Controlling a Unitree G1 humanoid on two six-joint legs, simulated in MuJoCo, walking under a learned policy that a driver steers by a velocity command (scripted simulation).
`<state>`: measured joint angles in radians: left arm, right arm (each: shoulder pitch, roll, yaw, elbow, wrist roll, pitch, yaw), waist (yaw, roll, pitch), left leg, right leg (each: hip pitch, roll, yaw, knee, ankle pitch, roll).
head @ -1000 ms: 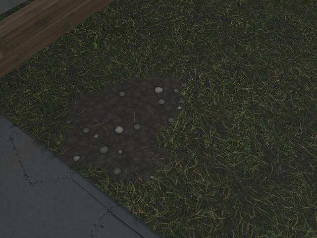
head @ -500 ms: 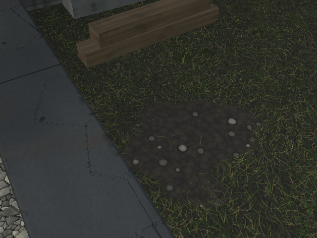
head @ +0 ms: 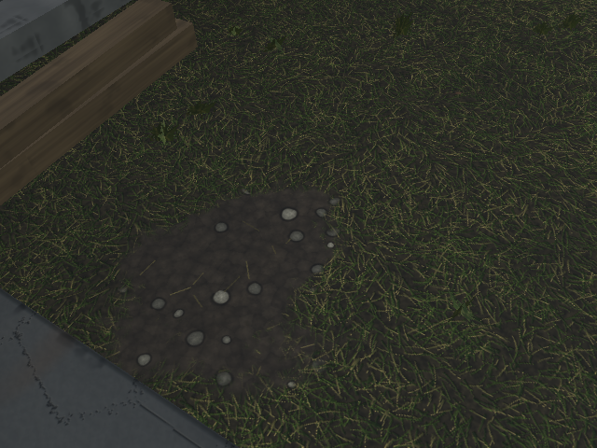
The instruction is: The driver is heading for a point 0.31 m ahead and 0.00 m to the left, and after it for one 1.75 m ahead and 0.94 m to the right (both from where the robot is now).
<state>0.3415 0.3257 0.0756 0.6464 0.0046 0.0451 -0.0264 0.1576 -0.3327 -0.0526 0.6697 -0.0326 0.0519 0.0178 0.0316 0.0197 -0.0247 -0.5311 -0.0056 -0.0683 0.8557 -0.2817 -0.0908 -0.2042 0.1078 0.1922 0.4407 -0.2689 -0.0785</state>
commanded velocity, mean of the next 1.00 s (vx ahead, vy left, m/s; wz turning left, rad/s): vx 0.56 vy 0.00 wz -0.50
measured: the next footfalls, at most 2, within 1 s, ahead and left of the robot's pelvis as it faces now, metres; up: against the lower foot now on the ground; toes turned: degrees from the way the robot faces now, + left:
left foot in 0.12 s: +0.13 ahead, +0.14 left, +0.00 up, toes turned -11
right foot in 0.72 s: +0.41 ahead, -0.28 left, -0.17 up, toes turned -29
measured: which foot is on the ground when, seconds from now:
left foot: up 0.00-0.10, down 0.12-0.72, up 0.74-1.00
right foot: down 0.00-0.12, up 0.14-0.70, down 0.72-1.00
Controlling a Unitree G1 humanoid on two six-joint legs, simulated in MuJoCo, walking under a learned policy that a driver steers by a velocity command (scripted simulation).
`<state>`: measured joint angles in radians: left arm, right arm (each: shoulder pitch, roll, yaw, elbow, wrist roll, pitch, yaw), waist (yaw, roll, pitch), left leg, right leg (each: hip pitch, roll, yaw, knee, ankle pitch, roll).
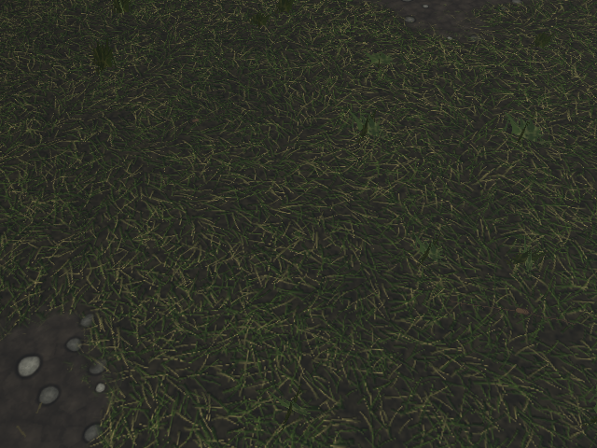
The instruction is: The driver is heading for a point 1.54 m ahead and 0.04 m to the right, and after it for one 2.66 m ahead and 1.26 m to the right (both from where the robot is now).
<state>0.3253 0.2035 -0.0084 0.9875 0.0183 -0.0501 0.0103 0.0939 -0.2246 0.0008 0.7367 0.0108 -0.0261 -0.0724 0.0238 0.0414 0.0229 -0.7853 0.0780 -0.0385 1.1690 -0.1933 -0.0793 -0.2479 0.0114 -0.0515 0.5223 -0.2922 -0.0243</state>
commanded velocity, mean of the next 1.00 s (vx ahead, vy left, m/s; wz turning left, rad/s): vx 0.03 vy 0.00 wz -0.01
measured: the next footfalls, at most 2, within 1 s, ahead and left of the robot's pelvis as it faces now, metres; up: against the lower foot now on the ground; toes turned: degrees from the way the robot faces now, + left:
left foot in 0.10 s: +0.21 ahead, +0.15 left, +0.00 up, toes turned -1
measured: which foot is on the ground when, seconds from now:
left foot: up 0.00-0.08, down 0.10-0.98, up 1.00-1.00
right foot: down 0.00-1.00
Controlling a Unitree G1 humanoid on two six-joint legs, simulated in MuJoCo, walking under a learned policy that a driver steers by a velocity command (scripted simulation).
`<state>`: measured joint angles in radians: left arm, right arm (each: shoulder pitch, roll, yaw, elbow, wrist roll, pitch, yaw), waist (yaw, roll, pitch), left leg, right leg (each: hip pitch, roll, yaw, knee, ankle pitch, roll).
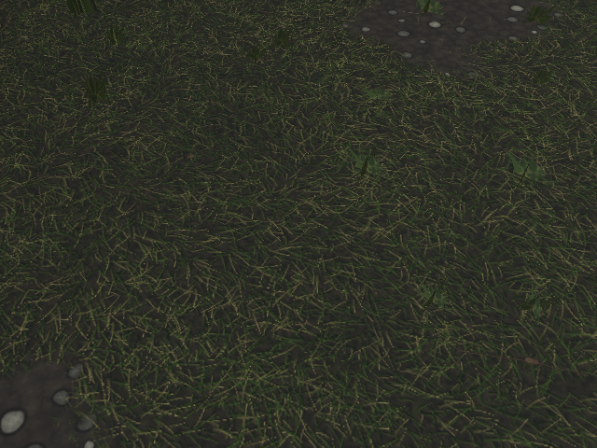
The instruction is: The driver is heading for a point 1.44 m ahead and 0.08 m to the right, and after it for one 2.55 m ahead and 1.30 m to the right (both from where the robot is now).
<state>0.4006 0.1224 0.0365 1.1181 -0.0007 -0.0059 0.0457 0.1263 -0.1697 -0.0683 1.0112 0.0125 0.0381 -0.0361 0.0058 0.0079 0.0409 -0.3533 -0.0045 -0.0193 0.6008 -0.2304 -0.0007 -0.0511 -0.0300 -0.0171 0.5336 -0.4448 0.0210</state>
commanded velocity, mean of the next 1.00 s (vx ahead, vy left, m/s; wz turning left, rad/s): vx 0.80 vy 0.00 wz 0.00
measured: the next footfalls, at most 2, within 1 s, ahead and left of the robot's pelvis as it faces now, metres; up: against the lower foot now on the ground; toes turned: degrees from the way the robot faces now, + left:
left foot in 0.26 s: +0.19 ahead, +0.17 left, +0.00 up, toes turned +5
right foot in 0.74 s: +0.63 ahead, -0.01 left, +0.00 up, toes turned -3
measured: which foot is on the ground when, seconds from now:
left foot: up 0.00-0.24, down 0.26-0.76, up 0.78-1.00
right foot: down 0.00-0.26, up 0.28-0.72, down 0.74-1.00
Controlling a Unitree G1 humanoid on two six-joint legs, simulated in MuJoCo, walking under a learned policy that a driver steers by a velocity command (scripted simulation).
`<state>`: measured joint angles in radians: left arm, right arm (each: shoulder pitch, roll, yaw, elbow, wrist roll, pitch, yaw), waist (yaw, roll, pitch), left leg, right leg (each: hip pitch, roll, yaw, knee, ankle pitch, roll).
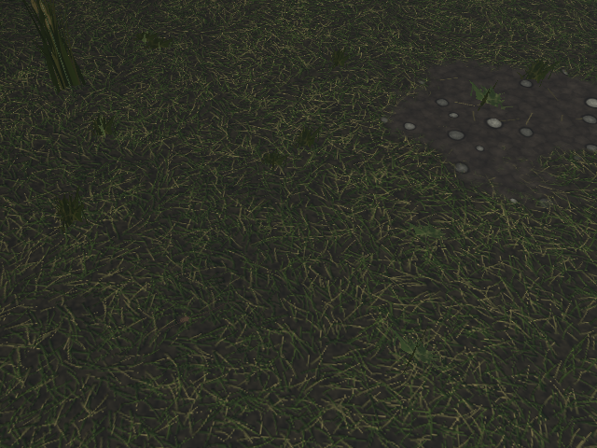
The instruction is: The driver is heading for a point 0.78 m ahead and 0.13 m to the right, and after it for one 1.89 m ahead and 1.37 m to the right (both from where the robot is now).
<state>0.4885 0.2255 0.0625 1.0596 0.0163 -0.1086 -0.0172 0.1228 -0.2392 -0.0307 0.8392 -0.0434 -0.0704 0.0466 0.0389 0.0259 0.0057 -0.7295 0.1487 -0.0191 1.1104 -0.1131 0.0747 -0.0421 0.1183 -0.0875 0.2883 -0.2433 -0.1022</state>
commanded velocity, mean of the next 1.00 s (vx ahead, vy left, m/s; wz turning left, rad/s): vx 0.80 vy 0.00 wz -0.51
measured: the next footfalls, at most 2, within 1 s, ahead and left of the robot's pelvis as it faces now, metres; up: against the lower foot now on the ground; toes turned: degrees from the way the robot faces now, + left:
left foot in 0.22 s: +0.44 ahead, +0.11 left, +0.00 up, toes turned +4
right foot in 0.68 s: +0.87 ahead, -0.05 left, +0.00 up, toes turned -19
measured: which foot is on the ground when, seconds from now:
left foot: up 0.00-0.20, down 0.22-0.68, up 0.70-1.00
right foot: down 0.00-0.20, up 0.22-0.66, down 0.68-1.00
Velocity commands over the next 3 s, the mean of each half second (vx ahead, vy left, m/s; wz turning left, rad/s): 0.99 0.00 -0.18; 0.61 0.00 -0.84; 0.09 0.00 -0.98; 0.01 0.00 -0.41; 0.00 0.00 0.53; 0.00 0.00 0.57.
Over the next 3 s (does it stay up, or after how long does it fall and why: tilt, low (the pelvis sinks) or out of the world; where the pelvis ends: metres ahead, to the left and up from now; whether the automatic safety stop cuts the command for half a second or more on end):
stays up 1.02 -0.11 0.00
